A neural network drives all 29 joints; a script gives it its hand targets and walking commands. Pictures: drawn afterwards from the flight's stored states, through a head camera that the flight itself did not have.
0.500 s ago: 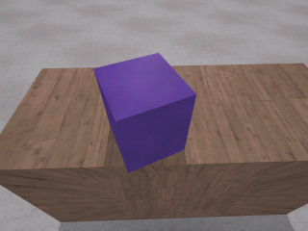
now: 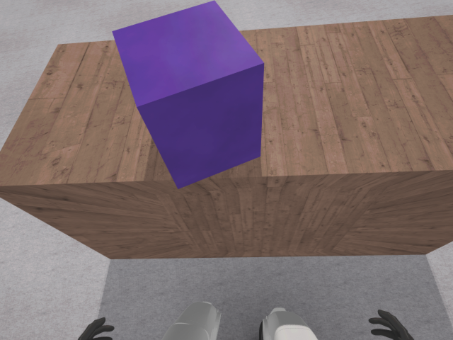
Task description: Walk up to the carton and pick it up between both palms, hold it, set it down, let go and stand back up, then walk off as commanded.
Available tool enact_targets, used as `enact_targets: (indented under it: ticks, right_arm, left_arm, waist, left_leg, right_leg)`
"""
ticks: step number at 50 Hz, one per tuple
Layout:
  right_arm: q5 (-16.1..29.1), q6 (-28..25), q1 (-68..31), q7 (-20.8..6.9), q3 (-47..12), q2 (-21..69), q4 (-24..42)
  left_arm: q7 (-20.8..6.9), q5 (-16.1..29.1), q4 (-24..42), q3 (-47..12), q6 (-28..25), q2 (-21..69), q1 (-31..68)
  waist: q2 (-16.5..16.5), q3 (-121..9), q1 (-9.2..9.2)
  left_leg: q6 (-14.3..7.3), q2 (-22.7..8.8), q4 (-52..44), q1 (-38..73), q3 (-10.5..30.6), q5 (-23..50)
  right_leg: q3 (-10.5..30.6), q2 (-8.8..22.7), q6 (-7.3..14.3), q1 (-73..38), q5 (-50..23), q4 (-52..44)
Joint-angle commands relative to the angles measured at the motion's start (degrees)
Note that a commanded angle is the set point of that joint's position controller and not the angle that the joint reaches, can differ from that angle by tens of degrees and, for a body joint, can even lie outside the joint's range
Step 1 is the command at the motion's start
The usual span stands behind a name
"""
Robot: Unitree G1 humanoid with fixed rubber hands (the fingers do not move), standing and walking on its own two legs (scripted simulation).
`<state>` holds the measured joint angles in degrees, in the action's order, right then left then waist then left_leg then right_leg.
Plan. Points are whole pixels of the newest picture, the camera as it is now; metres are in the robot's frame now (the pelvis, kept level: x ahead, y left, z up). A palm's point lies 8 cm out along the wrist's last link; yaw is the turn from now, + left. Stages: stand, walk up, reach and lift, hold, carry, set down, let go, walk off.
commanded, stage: walk up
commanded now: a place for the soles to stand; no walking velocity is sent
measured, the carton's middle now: (195, 101) +0.55 +0.09 +0.06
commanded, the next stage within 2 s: none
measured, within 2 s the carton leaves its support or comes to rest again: neither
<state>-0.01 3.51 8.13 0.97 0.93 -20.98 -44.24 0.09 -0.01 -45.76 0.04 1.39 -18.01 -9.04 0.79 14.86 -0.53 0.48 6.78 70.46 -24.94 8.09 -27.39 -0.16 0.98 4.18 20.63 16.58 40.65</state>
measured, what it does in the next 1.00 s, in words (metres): walks backwards: left foot, then right foot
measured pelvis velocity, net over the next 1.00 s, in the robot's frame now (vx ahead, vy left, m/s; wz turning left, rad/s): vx -0.26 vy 0.03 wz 0.03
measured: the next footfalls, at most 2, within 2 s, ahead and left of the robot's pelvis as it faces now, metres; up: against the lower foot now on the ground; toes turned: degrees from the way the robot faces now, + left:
left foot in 0.34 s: -0.07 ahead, +0.19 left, +0.00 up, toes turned -2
right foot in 0.78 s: -0.17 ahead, -0.05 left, +0.00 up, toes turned +1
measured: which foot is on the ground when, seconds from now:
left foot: up 0.00-0.32, down 0.34-0.80, up 0.82-1.00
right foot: down 0.00-0.34, up 0.36-0.76, down 0.78-1.00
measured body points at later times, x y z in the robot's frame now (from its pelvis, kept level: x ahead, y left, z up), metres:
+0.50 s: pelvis -0.14 +0.08 -0.01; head -0.08 +0.10 +0.43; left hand -0.04 +0.37 -0.15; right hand -0.05 -0.24 -0.11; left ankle -0.11 +0.19 -0.72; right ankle -0.10 -0.05 -0.65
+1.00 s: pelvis -0.26 +0.03 -0.01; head -0.20 +0.01 +0.43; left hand -0.15 +0.34 -0.11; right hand -0.17 -0.28 -0.14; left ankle -0.22 +0.20 -0.66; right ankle -0.22 -0.04 -0.72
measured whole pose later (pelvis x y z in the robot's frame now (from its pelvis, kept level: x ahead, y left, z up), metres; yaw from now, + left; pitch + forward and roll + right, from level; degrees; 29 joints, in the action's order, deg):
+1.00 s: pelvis -0.26 +0.03 -0.01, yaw +2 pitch -3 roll +2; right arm 0.0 2.2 13.4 0.5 3.0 -22.8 -46.0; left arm 0.6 0.0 -46.6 0.9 0.2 -21.4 -9.2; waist 0.8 9.6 0.8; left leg -1.0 6.0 63.8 -30.0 8.9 -23.7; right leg -1.0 -0.6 3.7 21.6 20.8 45.0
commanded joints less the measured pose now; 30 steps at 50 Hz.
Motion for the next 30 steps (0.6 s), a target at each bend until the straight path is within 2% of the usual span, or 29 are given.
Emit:
enact_targets:
  ticks: [1, 2, 3, 4, 5, 6, 7, 8, 9, 10, 11, 12, 13, 14, 15, 16, 17, 18, 19, 20, 21, 22, 23, 24, 25, 26, 28, 29, 30]
  right_arm:
    - [-0.29, 0.07, 4.54, 1.14, 6.17, -11.60, 5.19]
    - [-0.77, 0.28, 5.16, 1.27, 6.47, -11.91, 6.19]
    - [-0.60, 0.17, 7.35, 0.78, 6.52, -12.20, 5.27]
    - [-1.08, 0.45, 8.67, 0.59, 6.76, -11.47, 5.32]
    - [-0.81, 0.39, 9.80, 0.47, 7.11, -11.60, 5.89]
    - [-1.06, 0.60, 9.12, 0.37, 7.08, -12.32, 5.20]
    - [-1.09, 0.34, 10.56, 0.16, 7.51, -12.09, 5.55]
    - [-1.49, 0.45, 11.21, 0.10, 7.46, -12.62, 5.25]
    - [-0.88, 0.54, 9.88, -0.24, 7.53, -12.90, 5.92]
    - [-1.09, 0.49, 11.82, -0.19, 7.53, -13.01, 5.49]
    - [-1.47, 0.52, 11.76, -0.36, 7.70, -13.06, 5.19]
    - [-1.74, 0.92, 14.80, -0.66, 8.66, -14.51, 4.61]
    - [-1.65, 0.87, 13.06, -1.05, 8.36, -14.29, 4.25]
    - [-1.28, 0.98, 13.35, -1.51, 8.15, -13.20, 4.20]
    - [-1.76, 1.02, 16.66, -1.66, 8.64, -13.30, 3.23]
    - [-2.02, 0.81, 20.51, -2.18, 8.88, -13.73, 0.98]
    - [-2.32, -0.02, 18.80, -2.30, 8.37, -14.00, 1.74]
    - [-3.32, -0.26, 12.73, -1.68, 9.20, -18.93, 4.65]
    - [-3.14, -0.79, 7.21, -1.45, 10.30, -22.32, 7.16]
    - [-3.16, -1.08, 2.17, -0.84, 9.73, -23.67, 8.13]
    - [-2.98, -1.82, -1.00, -0.30, 9.23, -22.50, 7.87]
    - [-2.44, -2.25, -2.83, -0.28, 8.36, -18.62, 7.02]
    - [-2.03, -2.10, -3.12, -0.52, 8.00, -17.41, 7.54]
    - [-1.49, -2.31, -2.67, -0.36, 7.90, -16.41, 7.85]
    - [-1.32, -2.16, 0.09, -0.45, 7.39, -15.76, 8.31]
    - [-1.50, -2.10, 2.52, -0.54, 7.30, -14.56, 8.74]
    - [-1.18, -2.33, 8.49, 0.11, 7.64, -15.07, 8.61]
    - [-1.45, -2.45, 10.48, 0.63, 7.75, -16.00, 9.04]
    - [-0.73, -2.50, 11.65, 0.74, 8.22, -15.63, 9.16]
  left_arm:
    - [2.44, -1.39, 4.32, 7.00, -1.27, -17.25, -5.12]
    - [2.40, -1.26, 4.75, 7.40, -1.19, -17.42, -4.77]
    - [1.95, -1.19, 5.83, 7.99, -0.98, -18.35, -2.62]
    - [1.73, -1.56, 7.02, 8.14, -1.05, -18.20, -0.48]
    - [1.69, -1.19, 8.00, 8.26, -0.65, -18.70, -0.13]
    - [1.65, -1.61, 8.11, 8.44, -0.61, -19.07, 0.92]
    - [1.50, -1.78, 8.67, 8.28, -0.36, -18.38, 1.19]
    - [1.45, -2.32, 9.20, 8.38, -0.28, -18.91, 1.18]
    - [1.51, -2.34, 9.36, 8.95, -0.22, -19.50, 0.83]
    - [1.42, -2.16, 9.54, 9.23, -0.37, -20.28, 0.62]
    - [1.51, -2.13, 9.02, 9.24, -0.54, -20.52, 1.40]
    - [1.71, -2.14, 9.59, 9.02, -0.23, -21.30, 3.77]
    - [1.64, -2.17, 10.15, 8.78, -0.15, -19.89, 4.33]
    - [1.53, -1.89, 9.15, 8.78, -0.05, -20.53, 1.74]
    - [1.81, -1.92, 9.56, 9.02, 0.21, -22.01, 4.18]
    - [1.91, -2.10, 9.87, 9.00, 0.49, -21.56, 6.65]
    - [1.69, -1.50, 9.63, 8.19, 1.17, -17.76, 6.33]
    - [2.31, 0.04, 9.38, 6.55, 1.05, -12.82, 1.17]
    - [2.98, -1.20, 8.84, 7.18, 1.53, -16.39, 2.03]
    - [2.84, -0.62, 8.65, 7.77, 1.24, -18.41, 3.79]
    - [2.32, -0.84, 8.17, 8.39, 0.98, -18.23, 4.42]
    - [1.58, -0.30, 6.42, 8.25, 1.11, -16.45, 0.90]
    - [1.27, 0.12, 4.79, 8.02, 1.23, -16.34, -2.18]
    - [1.32, -0.01, 4.76, 8.11, 1.03, -17.23, -2.80]
    - [1.29, -0.32, 4.88, 7.90, 0.82, -17.29, -3.20]
    - [1.56, -0.45, 4.42, 7.82, 0.32, -16.47, -2.89]
    - [1.69, -0.39, 5.39, 6.62, 0.03, -14.31, -0.64]
    - [1.67, -0.59, 5.84, 6.26, -0.04, -13.98, -0.80]
    - [1.79, -0.55, 5.76, 6.27, -0.57, -15.38, 0.86]
  waist:
    - [-5.79, -14.21, -3.49]
    - [-7.02, -14.64, -3.06]
    - [-6.60, -14.43, -1.99]
    - [-7.88, -15.06, -0.77]
    - [-8.87, -14.49, -1.03]
    - [-8.56, -13.92, -1.10]
    - [-11.40, -12.84, -0.62]
    - [-13.15, -14.59, -0.47]
    - [-10.18, -13.25, -1.52]
    - [-9.58, -15.94, -0.75]
    - [-11.64, -15.12, -0.57]
    - [-13.57, -16.34, 2.18]
    - [-13.34, -14.78, 1.21]
    - [-12.88, -15.57, 0.75]
    - [-12.73, -15.24, 3.47]
    - [-10.13, -14.03, 5.34]
    - [-1.16, -9.07, 4.94]
    - [16.95, -7.79, 3.03]
    - [8.24, -3.91, 2.71]
    - [8.23, -0.29, 4.01]
    - [7.63, -0.33, 3.30]
    - [5.18, -0.42, 0.68]
    - [9.03, -3.71, 0.44]
    - [9.91, -8.18, 0.67]
    - [7.61, -11.80, 1.14]
    - [8.22, -15.78, 1.96]
    - [7.32, -17.07, 4.44]
    - [7.87, -20.91, 4.93]
    - [8.06, -20.77, 5.41]
  left_leg:
    - [0.65, -0.76, 1.77, -8.54, 1.58, -3.37]
    - [0.13, -1.42, 3.10, -6.16, 2.20, -2.09]
    - [0.41, -0.75, 2.85, -1.91, -1.07, -2.68]
    - [0.44, -1.36, 2.95, -2.52, 0.06, 0.28]
    - [0.13, -1.17, 3.03, 0.09, -1.01, 0.41]
    - [0.57, -2.76, -0.89, 1.46, -2.30, 1.18]
    - [1.12, -2.71, -3.75, 1.02, -2.68, 1.64]
    - [0.34, -4.58, -6.55, 2.18, -3.19, 1.13]
    - [0.08, -4.20, -6.45, 2.57, -3.70, 0.01]
    - [-0.51, -4.27, -9.01, 2.13, -4.04, -0.74]
    - [-0.84, -5.39, -7.38, 4.03, -3.97, -1.24]
    - [-2.20, -7.27, -13.41, 7.63, -2.97, -1.60]
    - [-2.19, -7.34, -17.98, 8.27, -5.39, -1.55]
    - [-2.31, -6.30, -20.23, 10.03, -6.88, -4.79]
    - [-3.89, -8.53, -26.57, 13.81, -6.10, 0.51]
    - [-4.43, -9.28, -27.81, 17.88, -3.61, 4.91]
    - [-5.84, -10.03, -37.53, 13.92, 3.51, -0.83]
    - [-9.17, -22.31, -52.36, 5.00, 24.93, -6.89]
    - [-12.23, -25.74, -55.21, -8.05, 28.98, -8.11]
    - [-12.47, -25.04, -59.95, -17.57, 30.05, -14.03]
    - [-13.06, -22.35, -58.22, -17.05, 28.12, -12.06]
    - [-11.65, -16.97, -53.94, -13.42, 20.44, -2.67]
    - [-8.91, -14.94, -52.17, -6.02, 16.22, 1.03]
    - [-10.76, -15.06, -48.77, 0.35, 14.34, 7.37]
    - [-11.05, -14.68, -46.40, 5.11, 15.25, 11.58]
    - [-11.69, -14.92, -42.94, 13.86, 14.55, 20.71]
    - [-13.04, -17.84, -38.40, 20.44, 15.89, 37.54]
    - [-15.10, -20.17, -37.45, 24.47, 16.12, 40.83]
    - [-16.00, -19.03, -35.65, 22.41, 15.83, 40.42]
  right_leg:
    - [13.89, 17.83, 11.77, -14.75, -29.63, -11.88]
    - [14.50, 18.33, 12.40, -11.82, -25.10, -13.66]
    - [13.77, 17.47, 11.71, -6.54, -18.83, -14.79]
    - [12.28, 17.53, 11.72, -5.05, -14.75, -14.72]
    - [13.59, 17.71, 11.31, -1.56, -7.16, -17.03]
    - [12.35, 15.52, 10.72, 1.32, -0.40, -17.40]
    - [11.18, 14.24, 9.70, 0.87, 1.62, -17.50]
    - [12.07, 15.46, 9.37, 1.41, 3.90, -17.66]
    - [15.89, 16.94, 9.80, 1.38, 5.55, -18.47]
    - [15.74, 17.37, 9.62, -1.52, 7.65, -18.50]
    - [14.84, 17.88, 10.09, 1.99, 7.78, -18.60]
    - [15.92, 17.91, 7.53, 4.11, 11.61, -19.63]
    - [14.72, 14.98, 6.23, 4.13, 12.62, -19.26]
    - [14.85, 15.00, 6.36, 5.00, 14.04, -19.18]
    - [14.54, 16.12, 4.04, 7.93, 16.05, -17.45]
    - [11.11, 13.03, 1.51, 14.71, 18.46, -11.21]
    - [4.92, 5.71, 0.26, 16.98, 19.12, 0.30]
    - [-1.57, -4.64, -1.77, 20.70, 21.44, 18.02]
    - [5.05, -4.79, -2.16, 15.38, 20.64, 28.56]
    - [7.03, -6.12, -1.94, 13.40, 18.67, 34.14]
    - [7.71, -6.85, -2.06, 12.12, 15.60, 38.19]
    - [8.44, -6.35, -2.92, 10.75, 11.10, 38.19]
    - [7.85, -6.73, -2.88, 13.23, 10.60, 37.66]
    - [5.46, -6.43, -3.82, 11.99, 11.35, 37.16]
    - [5.23, -6.20, -4.67, 10.66, 11.77, 34.95]
    - [4.75, -6.05, -4.76, 12.89, 13.61, 33.09]
    - [5.87, -4.42, -4.88, 15.76, 16.78, 27.53]
    - [5.24, -4.18, -4.77, 15.71, 17.27, 26.61]
    - [4.26, -3.14, -4.67, 13.76, 19.35, 24.18]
